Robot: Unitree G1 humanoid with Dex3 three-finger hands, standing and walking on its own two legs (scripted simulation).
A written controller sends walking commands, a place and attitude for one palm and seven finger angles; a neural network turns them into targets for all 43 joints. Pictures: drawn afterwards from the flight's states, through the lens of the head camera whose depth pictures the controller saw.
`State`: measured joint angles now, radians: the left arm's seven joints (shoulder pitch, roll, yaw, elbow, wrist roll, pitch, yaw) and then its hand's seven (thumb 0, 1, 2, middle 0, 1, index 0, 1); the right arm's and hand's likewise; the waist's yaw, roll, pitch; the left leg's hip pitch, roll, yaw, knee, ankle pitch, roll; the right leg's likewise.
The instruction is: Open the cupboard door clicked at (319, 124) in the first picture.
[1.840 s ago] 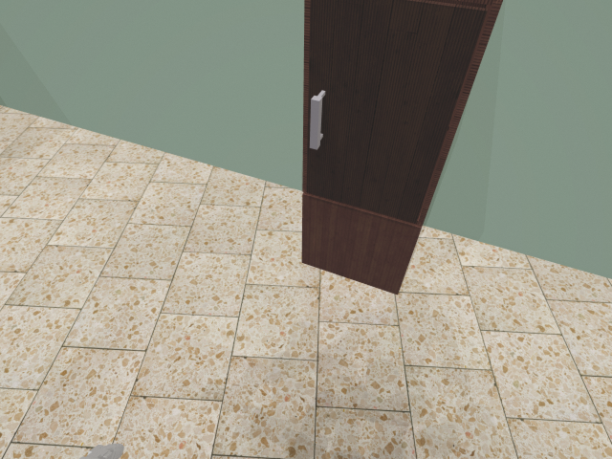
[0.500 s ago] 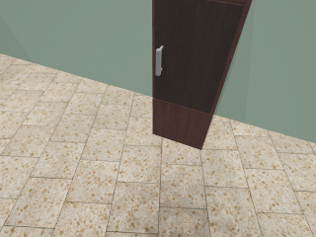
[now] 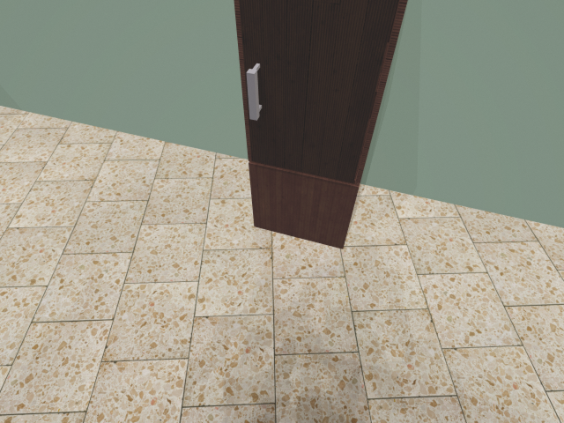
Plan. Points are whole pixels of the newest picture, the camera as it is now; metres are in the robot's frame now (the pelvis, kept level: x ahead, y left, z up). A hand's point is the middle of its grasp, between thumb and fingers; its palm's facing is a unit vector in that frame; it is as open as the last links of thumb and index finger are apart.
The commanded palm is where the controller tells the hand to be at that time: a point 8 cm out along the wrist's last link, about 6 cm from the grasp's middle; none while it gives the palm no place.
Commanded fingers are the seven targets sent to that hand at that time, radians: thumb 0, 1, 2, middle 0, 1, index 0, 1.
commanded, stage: turn to face it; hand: left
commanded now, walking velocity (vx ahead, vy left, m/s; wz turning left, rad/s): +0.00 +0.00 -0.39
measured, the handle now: (255, 92) +0.95 +0.14 -0.05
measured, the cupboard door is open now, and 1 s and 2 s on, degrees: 0 0 0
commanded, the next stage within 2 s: take the last steps up to it in 0.40 s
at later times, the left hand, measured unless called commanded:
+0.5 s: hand out of the picture +0.06 +0.23 -0.17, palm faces -0.12 -0.97 -0.23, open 7.4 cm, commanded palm none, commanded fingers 0.00 0.90 0.90 -0.20 -0.30 -0.20 -0.30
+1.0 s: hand out of the picture -0.02 +0.19 -0.16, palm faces -0.09 -0.98 -0.16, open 7.4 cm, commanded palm none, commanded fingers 0.00 0.90 0.90 -0.20 -0.30 -0.20 -0.30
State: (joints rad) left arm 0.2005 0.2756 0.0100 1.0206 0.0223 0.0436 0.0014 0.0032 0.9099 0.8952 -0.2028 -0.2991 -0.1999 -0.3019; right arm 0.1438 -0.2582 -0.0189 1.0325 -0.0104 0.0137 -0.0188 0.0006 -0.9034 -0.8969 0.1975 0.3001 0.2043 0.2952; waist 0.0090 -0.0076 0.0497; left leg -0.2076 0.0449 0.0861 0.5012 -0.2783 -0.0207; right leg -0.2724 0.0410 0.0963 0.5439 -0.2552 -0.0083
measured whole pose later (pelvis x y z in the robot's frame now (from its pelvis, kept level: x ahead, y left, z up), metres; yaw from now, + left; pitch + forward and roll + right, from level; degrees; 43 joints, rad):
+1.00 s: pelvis +0.04 +0.03 +0.01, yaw -10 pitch +0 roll +0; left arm 0.48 0.11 0.03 1.12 0.04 -0.06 0.02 0.00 0.91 0.89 -0.20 -0.30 -0.20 -0.30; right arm 0.31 -0.20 -0.07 1.04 -0.02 0.03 0.04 0.00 -0.91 -0.90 0.19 0.30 0.20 0.29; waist 0.02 0.01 0.00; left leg -0.58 0.11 0.06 0.88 -0.17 -0.03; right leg 0.02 -0.05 -0.09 0.30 -0.31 0.03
